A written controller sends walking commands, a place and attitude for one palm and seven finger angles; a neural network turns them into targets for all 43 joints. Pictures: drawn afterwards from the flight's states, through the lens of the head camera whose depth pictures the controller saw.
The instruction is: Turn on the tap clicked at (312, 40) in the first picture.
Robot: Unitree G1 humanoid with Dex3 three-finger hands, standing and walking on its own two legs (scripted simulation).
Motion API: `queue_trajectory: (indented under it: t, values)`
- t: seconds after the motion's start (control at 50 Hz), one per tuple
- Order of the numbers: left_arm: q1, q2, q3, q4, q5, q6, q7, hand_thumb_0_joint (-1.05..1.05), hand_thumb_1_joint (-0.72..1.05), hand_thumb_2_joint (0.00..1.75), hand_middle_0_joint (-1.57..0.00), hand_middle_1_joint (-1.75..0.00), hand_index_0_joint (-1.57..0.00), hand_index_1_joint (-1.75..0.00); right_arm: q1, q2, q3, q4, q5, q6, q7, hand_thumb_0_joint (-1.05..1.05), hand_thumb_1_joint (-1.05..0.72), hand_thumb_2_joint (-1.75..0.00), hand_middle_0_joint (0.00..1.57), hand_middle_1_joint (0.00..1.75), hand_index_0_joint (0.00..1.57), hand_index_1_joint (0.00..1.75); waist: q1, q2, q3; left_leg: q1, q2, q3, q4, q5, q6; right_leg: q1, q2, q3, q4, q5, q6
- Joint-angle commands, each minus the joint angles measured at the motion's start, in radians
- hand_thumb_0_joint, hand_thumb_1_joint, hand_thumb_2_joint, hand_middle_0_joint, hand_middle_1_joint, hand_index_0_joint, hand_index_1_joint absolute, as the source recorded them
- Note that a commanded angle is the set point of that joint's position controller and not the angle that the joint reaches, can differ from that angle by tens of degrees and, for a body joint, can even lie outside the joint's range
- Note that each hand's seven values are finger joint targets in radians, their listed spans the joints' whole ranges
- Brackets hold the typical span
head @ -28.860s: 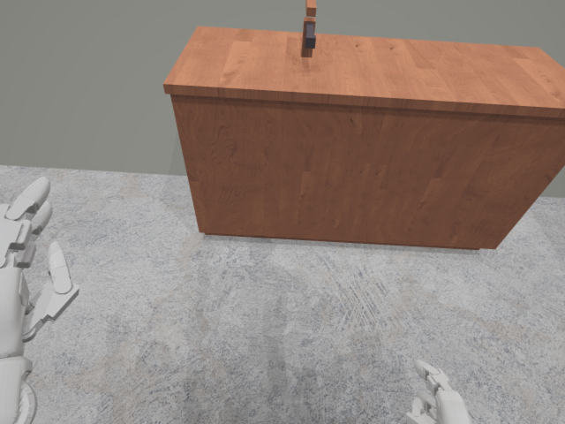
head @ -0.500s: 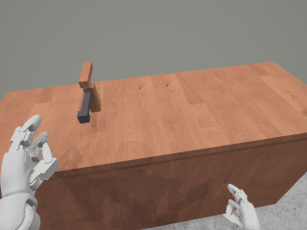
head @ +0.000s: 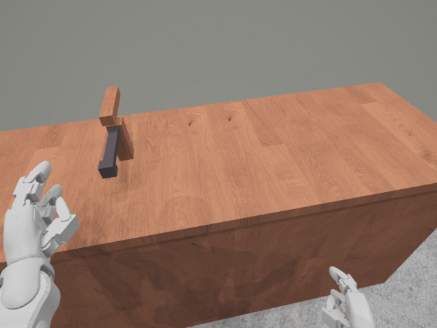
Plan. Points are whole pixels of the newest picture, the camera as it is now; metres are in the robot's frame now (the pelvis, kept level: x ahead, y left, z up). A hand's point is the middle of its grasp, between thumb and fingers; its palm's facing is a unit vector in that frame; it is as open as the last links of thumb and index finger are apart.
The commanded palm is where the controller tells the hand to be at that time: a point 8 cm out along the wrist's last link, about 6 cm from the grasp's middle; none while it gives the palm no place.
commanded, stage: reach beside the lever's end, fingers flat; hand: left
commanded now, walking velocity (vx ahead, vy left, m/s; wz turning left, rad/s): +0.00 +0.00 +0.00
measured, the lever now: (108, 168) +0.37 +0.28 +0.11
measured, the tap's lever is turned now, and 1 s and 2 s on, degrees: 0 0 0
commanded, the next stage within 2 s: push the lever round in 1.64 s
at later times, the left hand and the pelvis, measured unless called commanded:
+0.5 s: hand (81, 201) +0.26 +0.27 +0.14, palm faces +0.52 -0.85 -0.09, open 7.6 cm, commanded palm +0.22 +0.31 +0.14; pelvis +0.00 +0.01 +0.00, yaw +0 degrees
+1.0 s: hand (84, 187) +0.30 +0.29 +0.13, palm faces +0.53 -0.84 -0.08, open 7.7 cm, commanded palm +0.26 +0.33 +0.12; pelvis -0.01 +0.02 +0.00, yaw -1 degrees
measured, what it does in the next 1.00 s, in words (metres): stands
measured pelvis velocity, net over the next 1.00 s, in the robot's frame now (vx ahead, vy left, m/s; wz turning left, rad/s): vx -0.01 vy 0.02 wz -0.01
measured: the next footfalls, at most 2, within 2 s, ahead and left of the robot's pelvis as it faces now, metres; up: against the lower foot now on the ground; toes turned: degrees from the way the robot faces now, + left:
none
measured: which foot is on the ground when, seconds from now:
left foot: down 0.00-1.00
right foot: down 0.00-1.00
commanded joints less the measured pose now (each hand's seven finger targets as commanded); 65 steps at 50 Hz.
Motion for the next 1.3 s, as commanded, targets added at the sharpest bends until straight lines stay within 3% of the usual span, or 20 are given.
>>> queue_trajectory:
  t: [0.0,0.16,0.22,0.24,0.32,0.36,0.38,0.42,0.46,0.52,0.58,0.62,0.68,0.72,0.74,0.92,0.98,1.12,1.2,1.28]
  values:
    - [-0.2,0.177,0.08,-0.215,0.016,-0.104,0.01,0.0,0.9,0.9,-0.19,-0.28,-0.19,-0.28,-0.149,-0.102,-0.037,-0.164,-0.007,-0.065,-0.01,0.0,-0.9,-0.9,0.2,0.3,0.2,0.3,-0.011,-0.03,-0.098,-0.021,-0.018,0.016,-0.053,0.22,0.051,0.048,-0.048,0.074,-0.113,0.193,0.057]
    - [-0.316,0.183,0.072,-0.089,0.018,-0.106,0.0,0.0,0.9,0.9,-0.19,-0.26,-0.19,-0.26,-0.167,-0.104,-0.035,-0.143,0.0,-0.059,-0.024,0.0,-0.9,-0.9,0.2,0.3,0.2,0.3,-0.02,-0.024,-0.079,-0.035,-0.023,0.008,-0.075,0.139,0.05,0.028,-0.047,0.076,-0.138,0.076,0.054]
    - [-0.327,0.203,0.094,-0.066,0.027,-0.093,0.009,0.0,0.9,0.9,-0.18,-0.25,-0.18,-0.25,-0.177,-0.103,-0.034,-0.144,-0.001,-0.051,-0.023,0.0,-0.9,-0.9,0.2,0.3,0.2,0.3,-0.007,0.008,-0.117,-0.027,-0.025,0.01,-0.078,0.177,0.047,0.055,-0.046,0.072,-0.125,0.122,0.049]
    - [-0.357,0.178,0.066,-0.068,0.025,-0.097,0.009,0.0,0.9,0.9,-0.18,-0.25,-0.18,-0.25,-0.169,-0.101,-0.033,-0.145,-0.002,-0.048,-0.022,0.0,-0.9,-0.9,0.2,0.3,0.2,0.3,-0.017,-0.013,-0.126,-0.021,-0.025,0.007,-0.08,0.189,0.046,0.058,-0.046,0.07,-0.119,0.144,0.05]
    - [-0.28,0.203,0.12,-0.047,0.024,-0.109,0.02,0.0,0.9,0.9,-0.18,-0.24,-0.18,-0.24,-0.158,-0.102,-0.042,-0.153,-0.008,-0.041,-0.011,0.0,-0.9,-0.9,0.2,0.3,0.2,0.3,0.006,-0.042,-0.171,-0.018,-0.019,0.015,-0.072,0.28,0.041,0.102,-0.041,0.061,-0.094,0.264,0.048]
    - [-0.309,0.192,0.105,-0.029,0.024,-0.118,0.019,0.0,0.9,0.9,-0.18,-0.23,-0.18,-0.23,-0.146,-0.103,-0.044,-0.153,-0.006,-0.034,-0.009,0.0,-0.9,-0.9,0.2,0.3,0.2,0.3,-0.006,-0.07,-0.161,-0.025,-0.016,0.016,-0.073,0.275,0.041,0.09,-0.038,0.057,-0.091,0.26,0.05]
    - [-0.338,0.169,0.077,-0.03,0.026,-0.121,0.017,0.0,0.9,0.9,-0.18,-0.23,-0.18,-0.23,-0.153,-0.102,-0.043,-0.153,-0.005,-0.034,-0.007,0.0,-0.9,-0.9,0.2,0.3,0.2,0.3,-0.015,-0.04,-0.145,-0.021,-0.017,0.021,-0.071,0.266,0.042,0.073,-0.041,0.062,-0.097,0.251,0.051]
    - [-0.362,0.206,0.114,-0.007,0.032,-0.124,0.027,0.0,0.9,0.9,-0.18,-0.22,-0.18,-0.22,-0.16,-0.104,-0.042,-0.144,-0.003,-0.029,-0.01,0.0,-0.9,-0.9,0.2,0.3,0.2,0.3,-0.011,-0.021,-0.119,-0.03,-0.017,0.017,-0.078,0.245,0.041,0.062,-0.038,0.062,-0.103,0.214,0.046]
    - [-0.391,0.198,0.101,0.019,0.036,-0.131,0.022,0.0,0.9,0.9,-0.17,-0.22,-0.17,-0.22,-0.147,-0.107,-0.046,-0.143,-0.004,-0.028,-0.011,0.0,-0.9,-0.9,0.2,0.3,0.2,0.3,-0.02,-0.039,-0.118,-0.032,-0.017,0.018,-0.078,0.236,0.042,0.054,-0.038,0.062,-0.104,0.205,0.047]
    - [-0.464,0.208,0.091,0.012,0.05,-0.149,0.023,0.0,0.9,0.9,-0.17,-0.21,-0.17,-0.21,-0.16,-0.108,-0.043,-0.14,-0.004,-0.027,-0.014,0.0,-0.9,-0.9,0.2,0.3,0.2,0.3,-0.026,0.017,-0.123,-0.016,-0.02,0.02,-0.076,0.225,0.043,0.042,-0.04,0.067,-0.106,0.188,0.043]
    - [-0.5,0.213,0.087,0.053,0.046,-0.166,0.015,0.0,0.9,0.9,-0.17,-0.2,-0.17,-0.2,-0.149,-0.113,-0.045,-0.13,-0.008,-0.027,-0.016,0.0,-0.9,-0.9,0.2,0.3,0.2,0.3,-0.036,-0.002,-0.153,-0.017,-0.021,0.018,-0.073,0.219,0.042,0.046,-0.038,0.067,-0.102,0.189,0.043]
    - [-0.477,0.236,0.124,0.077,0.046,-0.177,0.015,0.0,0.9,0.9,-0.17,-0.2,-0.17,-0.2,-0.151,-0.113,-0.047,-0.128,-0.009,-0.028,-0.015,0.0,-0.9,-0.9,0.2,0.3,0.2,0.3,-0.024,-0.004,-0.165,-0.021,-0.021,0.019,-0.071,0.236,0.041,0.059,-0.037,0.067,-0.097,0.207,0.042]
    - [-0.497,0.215,0.101,0.131,0.038,-0.184,0.0,0.0,0.9,0.9,-0.16,-0.19,-0.16,-0.19,-0.138,-0.116,-0.049,-0.126,-0.007,-0.023,-0.014,0.0,-0.9,-0.9,0.2,0.3,0.2,0.3,-0.031,-0.016,-0.17,-0.031,-0.021,0.019,-0.071,0.241,0.039,0.061,-0.037,0.064,-0.091,0.227,0.042]
    - [-0.523,0.247,0.134,0.178,0.04,-0.181,0.0,0.0,0.9,0.9,-0.16,-0.19,-0.16,-0.19,-0.145,-0.119,-0.049,-0.118,0.0,-0.017,-0.017,0.0,-0.9,-0.9,0.2,0.3,0.2,0.3,-0.031,-0.026,-0.142,-0.043,-0.019,0.016,-0.076,0.224,0.04,0.05,-0.036,0.062,-0.098,0.203,0.04]
    - [-0.551,0.214,0.099,0.179,0.04,-0.183,-0.004,0.0,0.9,0.9,-0.16,-0.18,-0.16,-0.18,-0.141,-0.118,-0.049,-0.122,-0.002,-0.017,-0.016,0.0,-0.9,-0.9,0.2,0.3,0.2,0.3,-0.038,-0.022,-0.148,-0.037,-0.02,0.018,-0.077,0.224,0.04,0.043,-0.036,0.061,-0.097,0.202,0.042]
    - [-0.622,0.253,0.128,0.226,0.059,-0.236,0.014,0.0,0.9,0.9,-0.15,-0.16,-0.15,-0.16,-0.122,-0.125,-0.057,-0.119,-0.009,-0.015,-0.01,0.0,-0.9,-0.9,0.2,0.3,0.2,0.3,-0.035,0.001,-0.192,-0.033,-0.016,0.013,-0.068,0.241,0.035,0.039,-0.032,0.062,-0.078,0.214,0.037]
    - [-0.649,0.259,0.128,0.286,0.061,-0.247,0.011,0.0,0.9,0.9,-0.15,-0.15,-0.15,-0.15,-0.106,-0.131,-0.061,-0.112,-0.01,-0.009,-0.009,0.0,-0.9,-0.9,0.2,0.3,0.2,0.3,-0.045,-0.048,-0.201,-0.049,-0.016,0.016,-0.062,0.241,0.038,0.041,-0.032,0.062,-0.074,0.228,0.041]
    - [-0.752,0.285,0.132,0.365,0.076,-0.263,0.011,0.0,0.9,0.9,-0.15,-0.15,-0.15,-0.15,-0.102,-0.134,-0.059,-0.108,-0.005,0.008,-0.012,0.0,-0.9,-0.9,0.2,0.3,0.2,0.3,-0.054,0.029,-0.186,-0.063,-0.017,0.012,-0.063,0.189,0.038,0.007,-0.032,0.068,-0.078,0.167,0.036]
    - [-0.79,0.304,0.143,0.444,0.072,-0.283,0.007,0.0,0.9,0.9,-0.15,-0.15,-0.15,-0.15,-0.077,-0.141,-0.064,-0.102,-0.008,0.018,-0.012,0.0,-0.9,-0.9,0.2,0.3,0.2,0.3,-0.066,-0.042,-0.212,-0.089,-0.019,0.017,-0.051,0.184,0.045,0.016,-0.031,0.071,-0.074,0.183,0.043]
    - [-0.79,0.327,0.162,0.475,0.076,-0.305,-0.003,0.0,0.9,0.9,-0.15,-0.15,-0.15,-0.15,-0.06,-0.142,-0.07,-0.105,-0.009,0.029,-0.007,0.0,-0.9,-0.9,0.2,0.3,0.2,0.3,-0.06,0.0,-0.243,-0.088,-0.019,0.023,-0.043,0.211,0.045,0.033,-0.03,0.074,-0.064,0.222,0.041]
